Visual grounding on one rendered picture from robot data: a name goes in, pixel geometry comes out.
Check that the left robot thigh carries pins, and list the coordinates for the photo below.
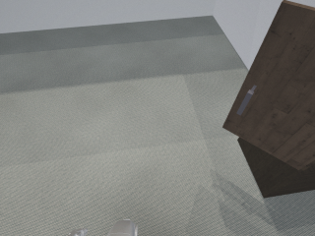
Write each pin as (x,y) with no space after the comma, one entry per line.
(124,228)

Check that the cupboard door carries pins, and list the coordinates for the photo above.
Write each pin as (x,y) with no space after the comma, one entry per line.
(280,115)

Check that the handle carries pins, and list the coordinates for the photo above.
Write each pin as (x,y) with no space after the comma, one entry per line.
(245,100)

